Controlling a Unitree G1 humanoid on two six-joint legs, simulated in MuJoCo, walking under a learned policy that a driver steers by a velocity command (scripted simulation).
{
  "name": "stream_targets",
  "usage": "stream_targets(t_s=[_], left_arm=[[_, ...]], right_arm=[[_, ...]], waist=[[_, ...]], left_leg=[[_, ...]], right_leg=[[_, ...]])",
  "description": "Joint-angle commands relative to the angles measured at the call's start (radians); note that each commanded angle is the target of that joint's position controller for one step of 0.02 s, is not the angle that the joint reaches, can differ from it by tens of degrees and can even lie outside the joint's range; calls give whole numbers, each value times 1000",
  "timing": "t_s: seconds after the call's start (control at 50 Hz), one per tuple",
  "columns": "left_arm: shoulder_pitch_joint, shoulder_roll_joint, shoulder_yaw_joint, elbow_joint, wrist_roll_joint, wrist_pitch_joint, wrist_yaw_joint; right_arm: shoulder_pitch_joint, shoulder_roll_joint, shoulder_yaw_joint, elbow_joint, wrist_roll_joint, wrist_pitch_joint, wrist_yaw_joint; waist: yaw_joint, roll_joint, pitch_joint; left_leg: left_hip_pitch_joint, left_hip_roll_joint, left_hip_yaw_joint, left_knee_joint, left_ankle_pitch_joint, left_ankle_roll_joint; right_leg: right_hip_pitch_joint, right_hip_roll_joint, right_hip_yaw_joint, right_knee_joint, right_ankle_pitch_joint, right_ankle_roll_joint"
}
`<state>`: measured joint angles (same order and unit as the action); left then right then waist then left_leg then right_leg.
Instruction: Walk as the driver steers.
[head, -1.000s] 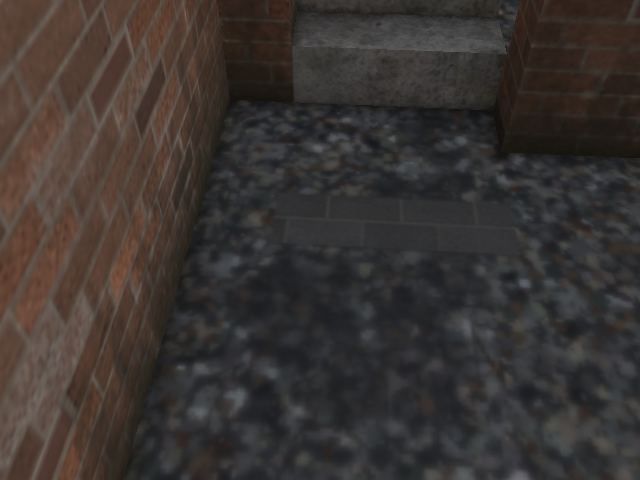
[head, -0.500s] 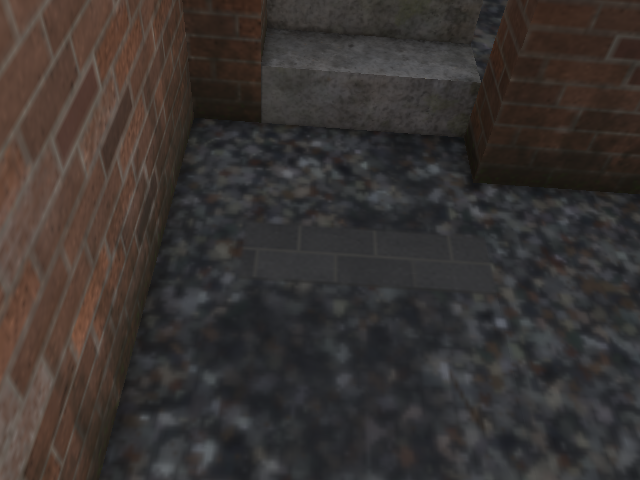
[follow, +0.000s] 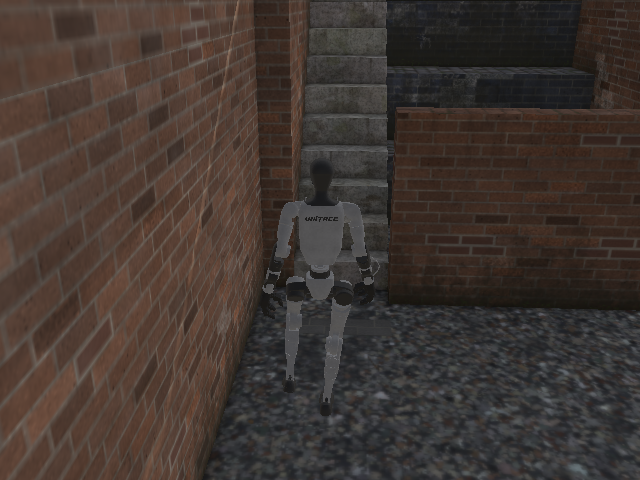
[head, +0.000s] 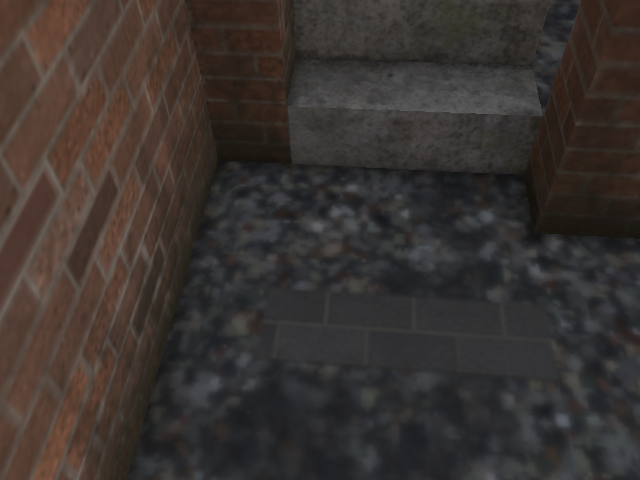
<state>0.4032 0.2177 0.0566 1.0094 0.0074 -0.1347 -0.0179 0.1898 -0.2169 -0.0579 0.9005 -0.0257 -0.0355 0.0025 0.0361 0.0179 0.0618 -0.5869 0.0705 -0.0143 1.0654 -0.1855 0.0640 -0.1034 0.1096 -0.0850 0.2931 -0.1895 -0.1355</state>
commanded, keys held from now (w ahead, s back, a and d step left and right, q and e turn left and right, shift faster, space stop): w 1.00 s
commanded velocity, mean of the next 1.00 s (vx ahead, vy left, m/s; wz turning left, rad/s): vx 0.50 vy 0.00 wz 0.00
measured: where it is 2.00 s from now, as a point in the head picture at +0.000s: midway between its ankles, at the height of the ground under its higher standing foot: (383, 261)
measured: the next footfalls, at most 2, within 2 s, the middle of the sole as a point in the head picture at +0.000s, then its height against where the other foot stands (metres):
left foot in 0.28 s outside the picture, level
right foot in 0.76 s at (441, 418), level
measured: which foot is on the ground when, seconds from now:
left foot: up 0.00-0.26, down 0.28-0.78, up 0.80-1.00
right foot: down 0.00-0.28, up 0.30-0.74, down 0.76-1.00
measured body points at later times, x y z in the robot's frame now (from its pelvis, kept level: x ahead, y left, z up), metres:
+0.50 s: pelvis +0.28 -0.01 +0.00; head +0.30 -0.01 +0.45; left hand +0.34 +0.24 -0.14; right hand +0.26 -0.28 -0.14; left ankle +0.27 +0.06 -0.74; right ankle +0.31 -0.15 -0.67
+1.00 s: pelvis +0.56 -0.11 +0.00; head +0.58 -0.14 +0.45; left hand +0.58 +0.15 -0.13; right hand +0.65 -0.37 -0.14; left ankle +0.58 +0.03 -0.66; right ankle +0.57 -0.18 -0.74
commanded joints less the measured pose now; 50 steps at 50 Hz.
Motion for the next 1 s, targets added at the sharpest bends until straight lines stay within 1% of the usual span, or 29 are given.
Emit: stream_targets(t_s=[0.02,0.12,0.18,0.22,0.26,0.28,0.3,0.32,0.34,0.36,0.38,0.42,0.46,0.5,0.56,0.6,0.64,0.66,0.7,0.74,0.76,0.78,0.8,0.82,0.84,0.86,0.9,0.96,1.0], left_arm=[[31,85,0,-28,-5,-16,5],[148,94,-19,22,-2,-2,25],[183,96,-25,50,7,2,38],[166,106,-27,50,4,-1,43],[145,135,-21,53,3,2,49],[92,151,-12,43,-12,3,49],[64,128,-19,5,-28,-8,44],[228,37,-25,24,-32,8,33],[97,125,-9,10,18,4,28],[25,103,-8,-28,17,-5,17],[7,85,-10,-30,19,-5,13],[8,49,-15,-23,35,19,5],[-15,21,-22,-32,40,40,-5],[-112,17,-26,-70,35,48,-12],[-277,11,-36,-142,30,53,-24],[-310,26,-39,-148,28,61,-31],[-341,37,-36,-171,22,71,-25],[-380,54,-33,-190,17,77,-25],[-390,103,-16,-195,33,65,-18],[-289,116,-1,-166,29,53,-11],[-113,132,11,-111,30,40,6],[77,205,29,-81,57,40,19],[150,321,59,-54,52,51,17],[51,269,51,-64,25,61,14],[-56,196,34,-85,19,59,12],[-111,142,22,-92,21,55,9],[-128,82,2,-73,9,46,14],[-47,77,-1,-29,-6,20,12],[-20,81,1,-22,1,15,5]], right_arm=[[-2,-19,3,-28,-6,16,8],[-194,-22,28,-77,15,7,7],[-228,-49,31,-88,14,-7,5],[-164,-71,24,-71,17,-26,-5],[19,-108,8,-13,5,-44,-21],[201,-146,-10,28,-11,-50,-30],[389,-234,-36,63,-34,-47,-40],[348,-256,-44,78,-23,-36,-25],[245,-170,-28,58,20,-29,-8],[135,-143,-20,38,24,-29,-4],[101,-106,-13,37,19,-34,-3],[123,-77,0,60,18,-48,-14],[186,-99,-4,84,24,-70,-14],[217,-119,-6,88,24,-76,-12],[276,-108,4,101,30,-84,-5],[285,-142,-4,99,21,-82,-2],[295,-115,7,107,22,-91,0],[301,-109,9,106,13,-91,-2],[271,-142,-4,92,5,-81,-11],[282,-185,-17,99,0,-64,-14],[319,-152,-10,118,-5,-58,-20],[353,-87,8,92,15,-59,-12],[416,-27,17,71,34,-65,-3],[315,-117,-5,67,14,-61,0],[222,-119,-6,44,13,-70,11],[179,-95,-1,41,10,-74,19],[185,-67,1,48,-21,-50,28],[161,-41,7,42,-34,-16,37],[61,-53,7,6,-19,-2,37]], waist=[[-26,-85,13],[39,-90,41],[37,-74,39],[4,-80,-6],[-72,-107,-83],[-168,-102,-154],[-239,19,-266],[-117,209,-282],[-112,24,-130],[-73,41,-32],[-43,-15,16],[-5,-18,20],[4,8,10],[-9,32,35],[-41,51,65],[-53,61,37],[-49,117,41],[-59,120,54],[-52,117,64],[-12,74,-5],[49,28,-98],[105,-97,-254],[85,-343,-377],[53,-198,-296],[26,-123,-171],[4,-81,-121],[-43,-109,-88],[-65,-90,-76],[-48,-86,-48]], left_leg=[[25,-15,52,-175,140,-24],[12,-46,99,-446,234,-27],[27,-72,119,-508,185,9],[127,-112,138,-517,120,36],[287,-135,124,-542,47,72],[509,-73,46,-584,56,120],[706,165,-249,-648,-48,218],[869,388,-700,-745,-153,399],[723,297,-607,-812,-336,335],[599,258,-472,-856,-283,295],[514,218,-387,-885,-156,257],[439,167,-264,-917,10,210],[433,156,-185,-933,155,206],[410,138,-127,-963,159,187],[390,105,-67,-981,174,136],[405,85,-22,-956,217,114],[442,96,-20,-935,217,95],[473,117,-31,-946,199,91],[538,137,-29,-877,257,66],[571,133,-11,-701,453,58],[530,89,27,-487,450,46],[287,13,92,-156,223,15],[2,-162,75,166,-360,-11],[-78,-80,-46,229,-308,10],[-93,-28,-36,193,-191,18],[-50,7,-30,131,-117,17],[36,34,-22,57,-76,-1],[10,33,2,34,-49,-17],[-48,38,21,-25,26,-32]], right_leg=[[-32,-221,134,-141,522,28],[106,-240,129,-142,641,48],[204,-262,116,-88,836,33],[236,-265,109,5,1063,23],[245,-272,120,195,1145,18],[111,-264,107,408,1024,20],[-73,-175,60,750,578,18],[-457,5,60,1077,-395,52],[-556,-74,170,1062,-293,10],[-574,-108,166,997,-192,12],[-544,-133,158,931,-140,19],[-479,-155,132,848,-91,57],[-477,-173,104,785,-61,81],[-507,-198,73,672,8,102],[-492,-197,43,475,185,116],[-419,-174,24,380,248,112],[-396,-170,45,337,247,108],[-395,-169,44,312,236,94],[-394,-167,36,263,123,75],[-239,-122,1,208,13,61],[-46,-122,13,179,-5,37],[259,-336,263,166,-129,-31],[429,-557,758,-32,-221,-153],[348,-499,732,-64,-278,-121],[209,-460,565,-58,-224,-93],[102,-412,460,-84,-111,-72],[-6,-350,327,-122,62,-44],[-2,-345,254,-135,238,-61],[4,-325,197,-150,308,-53]])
